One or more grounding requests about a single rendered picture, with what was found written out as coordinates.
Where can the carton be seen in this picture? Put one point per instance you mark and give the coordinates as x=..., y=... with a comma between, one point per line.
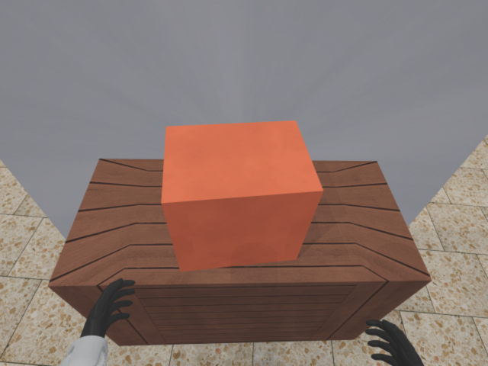
x=237, y=194

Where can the robot left forearm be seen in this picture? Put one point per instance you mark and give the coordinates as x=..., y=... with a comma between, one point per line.
x=90, y=350

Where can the right robot hand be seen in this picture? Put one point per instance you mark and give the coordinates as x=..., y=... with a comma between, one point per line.
x=402, y=351

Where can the left robot hand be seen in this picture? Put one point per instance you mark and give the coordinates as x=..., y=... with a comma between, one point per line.
x=100, y=317

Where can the pedestal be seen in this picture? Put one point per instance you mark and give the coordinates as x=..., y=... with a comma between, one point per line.
x=358, y=262

